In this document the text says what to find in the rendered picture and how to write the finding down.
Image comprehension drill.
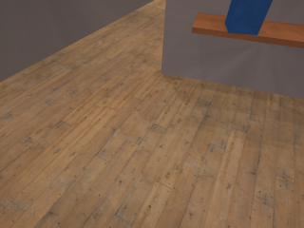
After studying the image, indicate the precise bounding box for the table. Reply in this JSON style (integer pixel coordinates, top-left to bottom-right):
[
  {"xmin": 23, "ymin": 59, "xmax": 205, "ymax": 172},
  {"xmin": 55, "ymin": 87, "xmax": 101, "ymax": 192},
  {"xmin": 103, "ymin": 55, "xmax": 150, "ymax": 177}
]
[{"xmin": 191, "ymin": 12, "xmax": 304, "ymax": 48}]

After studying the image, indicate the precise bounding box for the carton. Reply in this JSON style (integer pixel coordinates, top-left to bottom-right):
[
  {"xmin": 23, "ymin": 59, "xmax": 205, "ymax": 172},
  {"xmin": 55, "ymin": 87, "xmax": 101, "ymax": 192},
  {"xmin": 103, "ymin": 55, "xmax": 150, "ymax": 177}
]
[{"xmin": 225, "ymin": 0, "xmax": 273, "ymax": 35}]

